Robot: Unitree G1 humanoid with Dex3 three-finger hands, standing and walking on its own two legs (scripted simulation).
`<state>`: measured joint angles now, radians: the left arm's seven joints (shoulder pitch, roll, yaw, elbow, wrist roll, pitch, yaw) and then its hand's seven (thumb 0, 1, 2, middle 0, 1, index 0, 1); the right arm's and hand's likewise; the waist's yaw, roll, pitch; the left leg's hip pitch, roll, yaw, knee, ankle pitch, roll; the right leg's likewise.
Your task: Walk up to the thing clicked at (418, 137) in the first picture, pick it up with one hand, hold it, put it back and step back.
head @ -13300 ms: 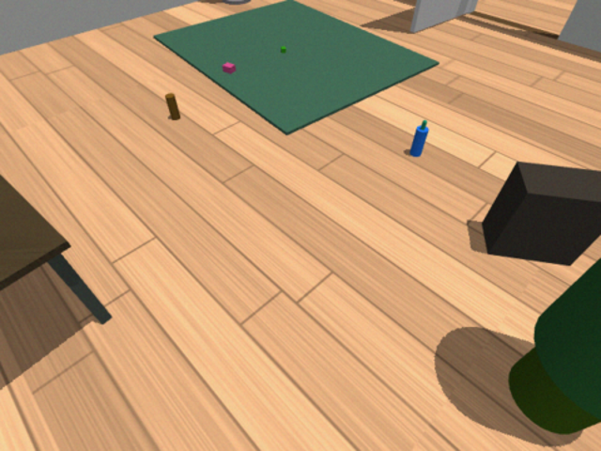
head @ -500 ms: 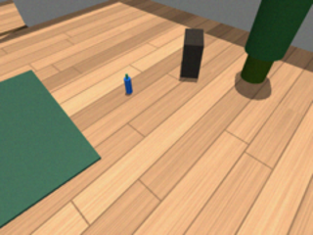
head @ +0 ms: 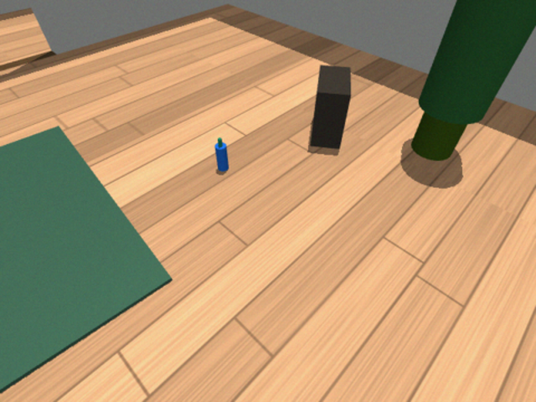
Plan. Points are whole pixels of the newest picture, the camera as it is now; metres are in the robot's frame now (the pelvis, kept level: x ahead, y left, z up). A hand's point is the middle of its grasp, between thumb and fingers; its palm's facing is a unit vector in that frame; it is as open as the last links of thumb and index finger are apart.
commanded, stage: stand
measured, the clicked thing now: (221, 153) +1.49 +0.26 -0.68
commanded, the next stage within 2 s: none
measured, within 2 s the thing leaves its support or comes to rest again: neither
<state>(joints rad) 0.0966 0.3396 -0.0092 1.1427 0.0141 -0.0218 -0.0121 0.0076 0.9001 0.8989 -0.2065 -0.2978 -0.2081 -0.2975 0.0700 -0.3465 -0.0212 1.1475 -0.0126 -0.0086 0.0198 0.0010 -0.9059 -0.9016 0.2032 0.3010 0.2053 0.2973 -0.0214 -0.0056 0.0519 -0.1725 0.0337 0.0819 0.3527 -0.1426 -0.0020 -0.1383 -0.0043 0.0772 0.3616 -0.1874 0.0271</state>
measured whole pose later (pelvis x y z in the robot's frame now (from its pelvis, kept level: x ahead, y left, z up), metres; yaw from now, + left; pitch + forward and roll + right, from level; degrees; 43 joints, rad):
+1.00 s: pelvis +0.02 +0.00 +0.00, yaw +1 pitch -2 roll +0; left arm 0.11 0.35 -0.01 1.13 0.01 -0.01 -0.01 0.01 0.90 0.90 -0.21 -0.30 -0.21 -0.30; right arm 0.08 -0.34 -0.01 1.16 -0.01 0.00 0.01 0.00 -0.91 -0.90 0.20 0.30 0.21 0.30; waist -0.02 -0.01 0.05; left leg -0.14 0.02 0.06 0.33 -0.15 0.00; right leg -0.09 -0.01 0.06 0.31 -0.19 0.03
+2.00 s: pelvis +0.02 +0.01 +0.00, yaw +2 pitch -2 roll +0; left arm 0.13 0.35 -0.01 1.11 0.01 -0.01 -0.01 0.01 0.90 0.90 -0.21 -0.30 -0.21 -0.30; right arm 0.09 -0.34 -0.01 1.15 -0.01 -0.01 0.01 0.00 -0.91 -0.90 0.20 0.30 0.21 0.30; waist -0.01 -0.01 0.05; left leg -0.14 0.01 0.06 0.33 -0.16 0.01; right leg -0.08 -0.03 0.05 0.31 -0.20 0.04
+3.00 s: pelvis +0.03 +0.01 +0.00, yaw +3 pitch -2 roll +0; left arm 0.14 0.36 -0.01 1.11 0.02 -0.01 -0.01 0.01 0.90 0.90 -0.21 -0.30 -0.21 -0.30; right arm 0.10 -0.34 -0.01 1.14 -0.01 -0.01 0.01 0.00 -0.91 -0.90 0.20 0.30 0.21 0.30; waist -0.01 -0.01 0.06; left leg -0.13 0.00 0.04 0.33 -0.16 0.01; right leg -0.06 -0.03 0.03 0.30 -0.21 0.04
